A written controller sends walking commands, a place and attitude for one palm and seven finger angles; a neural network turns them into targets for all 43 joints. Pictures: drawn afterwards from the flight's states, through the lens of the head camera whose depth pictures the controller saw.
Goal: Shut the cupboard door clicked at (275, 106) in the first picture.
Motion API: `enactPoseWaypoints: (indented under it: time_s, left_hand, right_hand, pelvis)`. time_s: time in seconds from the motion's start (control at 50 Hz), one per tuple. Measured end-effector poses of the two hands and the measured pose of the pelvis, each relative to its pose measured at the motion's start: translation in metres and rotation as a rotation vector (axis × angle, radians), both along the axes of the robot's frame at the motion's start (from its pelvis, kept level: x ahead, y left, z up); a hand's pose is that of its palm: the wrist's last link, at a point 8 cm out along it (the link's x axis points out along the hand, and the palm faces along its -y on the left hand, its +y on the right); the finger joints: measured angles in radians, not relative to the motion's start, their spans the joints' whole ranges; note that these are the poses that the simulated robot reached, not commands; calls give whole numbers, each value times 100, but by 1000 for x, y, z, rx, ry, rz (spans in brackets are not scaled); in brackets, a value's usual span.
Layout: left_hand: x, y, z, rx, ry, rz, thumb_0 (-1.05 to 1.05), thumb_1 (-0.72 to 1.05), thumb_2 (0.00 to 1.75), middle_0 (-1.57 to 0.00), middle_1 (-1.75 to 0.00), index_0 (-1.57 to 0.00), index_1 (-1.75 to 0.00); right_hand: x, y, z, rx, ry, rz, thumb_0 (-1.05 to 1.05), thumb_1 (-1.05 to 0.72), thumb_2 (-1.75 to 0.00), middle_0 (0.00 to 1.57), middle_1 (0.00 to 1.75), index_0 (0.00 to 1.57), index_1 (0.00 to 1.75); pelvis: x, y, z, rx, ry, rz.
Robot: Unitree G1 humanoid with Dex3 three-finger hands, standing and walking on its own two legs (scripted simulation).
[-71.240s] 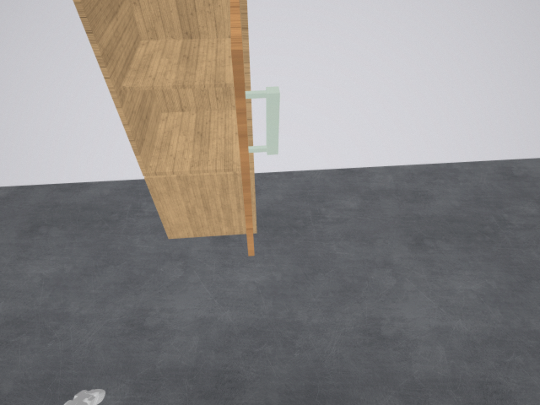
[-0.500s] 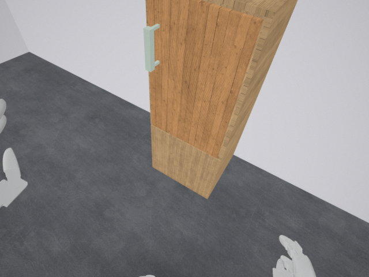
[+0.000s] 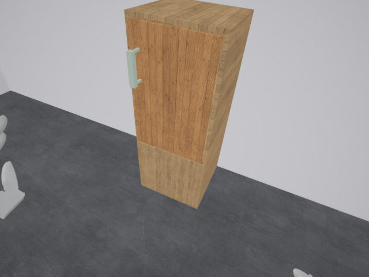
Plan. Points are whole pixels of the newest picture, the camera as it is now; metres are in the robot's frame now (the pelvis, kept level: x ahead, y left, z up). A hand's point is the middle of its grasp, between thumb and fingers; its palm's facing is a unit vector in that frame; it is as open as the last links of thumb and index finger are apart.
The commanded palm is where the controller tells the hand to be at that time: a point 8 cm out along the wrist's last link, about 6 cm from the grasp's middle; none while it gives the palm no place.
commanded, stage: stop stepping back and stand still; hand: left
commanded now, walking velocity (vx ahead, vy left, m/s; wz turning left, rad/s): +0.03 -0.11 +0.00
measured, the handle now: (135, 67) +0.85 +0.23 +0.10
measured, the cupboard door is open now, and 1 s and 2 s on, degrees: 0 0 0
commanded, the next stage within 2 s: let the arm hang, fingers relaxed in 0.56 s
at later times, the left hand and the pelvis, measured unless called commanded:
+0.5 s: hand out of the picture +0.15 +0.31 +0.18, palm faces +0.51 -0.78 -0.36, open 7.5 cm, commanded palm +0.08 +0.33 +0.20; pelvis -0.06 +0.03 +0.01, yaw -1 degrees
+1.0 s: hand out of the picture +0.00 +0.21 -0.16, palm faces +0.11 -0.98 -0.17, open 6.9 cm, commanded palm none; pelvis -0.06 +0.03 +0.01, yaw +3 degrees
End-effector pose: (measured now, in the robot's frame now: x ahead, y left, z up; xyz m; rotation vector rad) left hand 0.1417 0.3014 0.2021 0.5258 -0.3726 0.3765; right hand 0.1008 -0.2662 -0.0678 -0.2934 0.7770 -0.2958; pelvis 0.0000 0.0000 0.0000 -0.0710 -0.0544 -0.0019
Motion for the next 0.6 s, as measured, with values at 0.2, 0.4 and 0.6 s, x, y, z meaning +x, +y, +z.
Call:
enactPoseWaypoints:
  time_s: [0.2,0.4,0.6]
  left_hand:
    - [-20,-2,5,-34,29,-10,1,89,90,-21,-30,-20,-30]
    - [-50,35,1,-48,-14,104,1,88,90,-21,-31,-21,-30]
    - [-39,7,0,-23,85,31,1,89,90,-21,-30,-20,-30]
  right_hand:
    - [-31,34,3,106,-29,45,2,-90,-90,20,30,20,30]
    - [-27,53,-1,68,-23,96,1,-90,-90,21,30,20,30]
    - [-21,69,9,151,-83,115,1,-90,-90,21,30,20,30]
  pelvis:
    - [-42,2,11,34,-1,28]
    - [-55,28,7,47,19,5]
    - [-59,16,13,76,36,-18]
